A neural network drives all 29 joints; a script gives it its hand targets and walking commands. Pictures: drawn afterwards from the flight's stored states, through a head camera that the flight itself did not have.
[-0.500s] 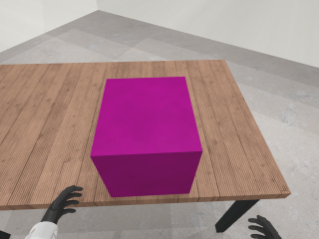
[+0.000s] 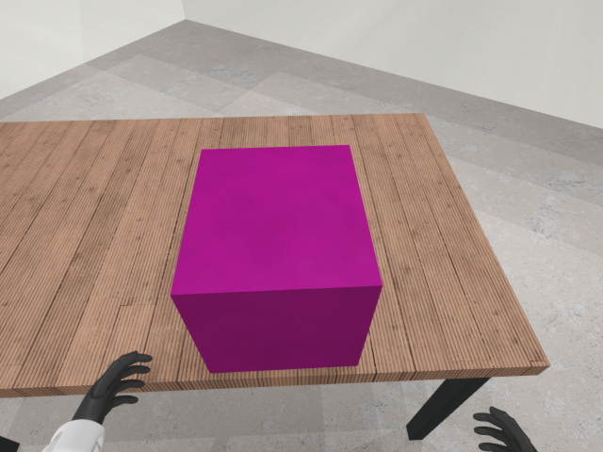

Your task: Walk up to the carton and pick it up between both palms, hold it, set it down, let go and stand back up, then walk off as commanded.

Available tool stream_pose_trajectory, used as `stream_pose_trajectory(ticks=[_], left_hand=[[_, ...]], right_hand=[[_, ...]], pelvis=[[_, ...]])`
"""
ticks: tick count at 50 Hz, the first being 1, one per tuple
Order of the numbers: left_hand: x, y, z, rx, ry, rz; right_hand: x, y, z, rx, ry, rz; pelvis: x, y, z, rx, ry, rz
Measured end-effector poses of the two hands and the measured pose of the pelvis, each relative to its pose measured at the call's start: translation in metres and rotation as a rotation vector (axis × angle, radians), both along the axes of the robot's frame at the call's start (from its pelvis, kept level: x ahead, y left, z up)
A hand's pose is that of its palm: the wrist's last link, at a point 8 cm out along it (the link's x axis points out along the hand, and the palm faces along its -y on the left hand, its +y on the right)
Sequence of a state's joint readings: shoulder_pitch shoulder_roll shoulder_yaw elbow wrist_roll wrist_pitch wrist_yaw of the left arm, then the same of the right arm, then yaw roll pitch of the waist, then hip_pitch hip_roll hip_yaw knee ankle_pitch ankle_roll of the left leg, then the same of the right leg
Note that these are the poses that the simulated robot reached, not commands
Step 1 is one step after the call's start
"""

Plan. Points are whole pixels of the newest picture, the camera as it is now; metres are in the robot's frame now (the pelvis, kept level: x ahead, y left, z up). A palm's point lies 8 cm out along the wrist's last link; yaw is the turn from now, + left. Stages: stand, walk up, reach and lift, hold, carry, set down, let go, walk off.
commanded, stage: stand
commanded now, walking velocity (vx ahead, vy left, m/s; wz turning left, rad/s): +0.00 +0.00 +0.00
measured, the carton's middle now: (280, 258) +0.41 +0.03 +0.01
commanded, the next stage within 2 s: walk off in 0.66 s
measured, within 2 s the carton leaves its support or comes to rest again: neither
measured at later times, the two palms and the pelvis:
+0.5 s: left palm (92, 414) +0.19 +0.27 -0.03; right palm out of the picture +0.13 -0.29 -0.08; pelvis +0.00 +0.00 +0.00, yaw +0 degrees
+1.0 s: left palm (86, 418) +0.19 +0.27 -0.03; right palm out of the picture +0.12 -0.30 -0.08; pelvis -0.02 +0.00 +0.00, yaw +0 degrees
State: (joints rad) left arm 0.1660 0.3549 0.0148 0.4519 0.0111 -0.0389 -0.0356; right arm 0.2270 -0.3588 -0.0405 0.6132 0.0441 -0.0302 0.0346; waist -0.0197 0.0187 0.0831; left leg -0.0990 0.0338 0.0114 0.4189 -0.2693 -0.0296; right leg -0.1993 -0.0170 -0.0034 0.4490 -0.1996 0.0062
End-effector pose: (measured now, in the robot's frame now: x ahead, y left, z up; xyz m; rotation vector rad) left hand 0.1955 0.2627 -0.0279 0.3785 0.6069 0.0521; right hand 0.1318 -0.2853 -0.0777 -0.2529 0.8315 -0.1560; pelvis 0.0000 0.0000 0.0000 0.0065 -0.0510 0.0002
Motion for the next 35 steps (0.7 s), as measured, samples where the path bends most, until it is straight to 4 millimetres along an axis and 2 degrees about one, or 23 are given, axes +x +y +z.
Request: stream_pose_trajectory(ticks=[35], left_hand=[[-0.0017,0.0047,-0.0002,0.012,0.004,0.005]], right_hand=[[0.0002,-0.0043,0.0029,-0.013,-0.005,0.002]], pelvis=[[-0.0004,-0.0003,0.0000,0.000,-0.001,0.000]])
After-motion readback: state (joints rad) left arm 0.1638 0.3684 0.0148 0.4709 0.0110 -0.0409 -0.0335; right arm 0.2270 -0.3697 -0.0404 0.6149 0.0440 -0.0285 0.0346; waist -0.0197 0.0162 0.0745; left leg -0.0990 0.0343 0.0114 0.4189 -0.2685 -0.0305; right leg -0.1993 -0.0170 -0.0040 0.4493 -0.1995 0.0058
